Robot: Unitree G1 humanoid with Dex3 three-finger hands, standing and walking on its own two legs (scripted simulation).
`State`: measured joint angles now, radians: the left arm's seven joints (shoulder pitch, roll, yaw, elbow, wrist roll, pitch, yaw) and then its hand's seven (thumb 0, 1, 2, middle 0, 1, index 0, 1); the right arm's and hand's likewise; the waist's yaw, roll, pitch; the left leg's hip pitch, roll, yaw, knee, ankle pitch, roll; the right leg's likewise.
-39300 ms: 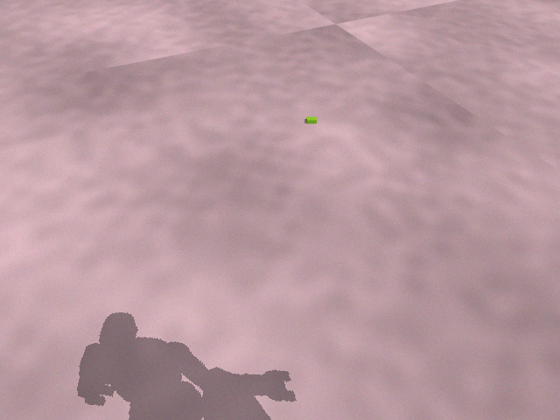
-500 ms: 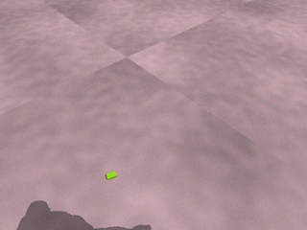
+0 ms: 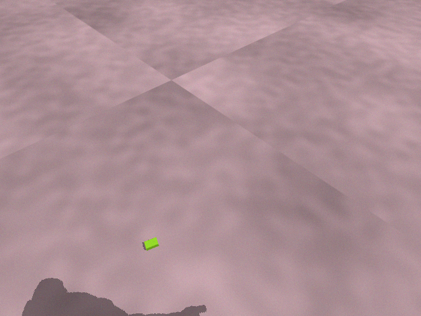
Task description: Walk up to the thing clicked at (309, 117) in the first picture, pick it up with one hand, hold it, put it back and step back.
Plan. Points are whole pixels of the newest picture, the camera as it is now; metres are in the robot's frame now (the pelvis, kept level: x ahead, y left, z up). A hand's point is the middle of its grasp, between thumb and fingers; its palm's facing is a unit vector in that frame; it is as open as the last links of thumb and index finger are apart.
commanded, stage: stand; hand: left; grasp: from above
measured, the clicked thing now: (151, 243) +0.57 +0.27 -0.77
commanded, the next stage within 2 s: step back in 0.82 s
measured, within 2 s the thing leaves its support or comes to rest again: neither
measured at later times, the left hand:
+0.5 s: hand out of the picture +0.08 +0.25 -0.16, palm faces +0.01 -0.94 -0.33, open 7.4 cm
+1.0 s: hand out of the picture +0.07 +0.26 -0.17, palm faces -0.03 -0.92 -0.39, open 7.4 cm
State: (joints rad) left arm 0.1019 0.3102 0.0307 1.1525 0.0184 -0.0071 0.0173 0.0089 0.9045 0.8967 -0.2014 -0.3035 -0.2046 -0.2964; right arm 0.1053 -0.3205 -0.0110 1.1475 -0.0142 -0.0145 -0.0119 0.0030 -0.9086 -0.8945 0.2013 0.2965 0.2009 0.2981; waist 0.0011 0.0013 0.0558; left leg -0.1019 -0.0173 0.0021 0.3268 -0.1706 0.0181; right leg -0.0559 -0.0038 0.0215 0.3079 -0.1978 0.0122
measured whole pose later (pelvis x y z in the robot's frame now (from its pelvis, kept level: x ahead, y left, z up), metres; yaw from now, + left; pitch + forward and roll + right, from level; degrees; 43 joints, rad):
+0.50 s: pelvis +0.01 +0.00 +0.00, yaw +0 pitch -3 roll +0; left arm 0.11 0.32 0.02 1.15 0.01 -0.01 0.01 0.01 0.91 0.90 -0.20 -0.30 -0.20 -0.30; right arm 0.11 -0.33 0.00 1.15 -0.01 -0.02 -0.01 0.00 -0.91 -0.89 0.20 0.30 0.20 0.30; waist 0.00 0.00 0.06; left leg -0.10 -0.02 0.00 0.32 -0.18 0.02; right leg -0.05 -0.01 0.02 0.30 -0.20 0.01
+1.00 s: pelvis -0.03 -0.01 -0.01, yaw -1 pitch -2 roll +1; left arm 0.09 0.39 0.04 1.01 0.00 0.02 0.02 0.01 0.90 0.90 -0.20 -0.30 -0.20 -0.30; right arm 0.05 -0.35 -0.04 1.04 0.00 0.03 0.01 0.00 -0.91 -0.89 0.20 0.30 0.20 0.30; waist -0.01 -0.03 0.16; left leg -0.23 -0.02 0.02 0.47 -0.20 0.02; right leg -0.25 0.00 0.03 0.59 -0.28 -0.02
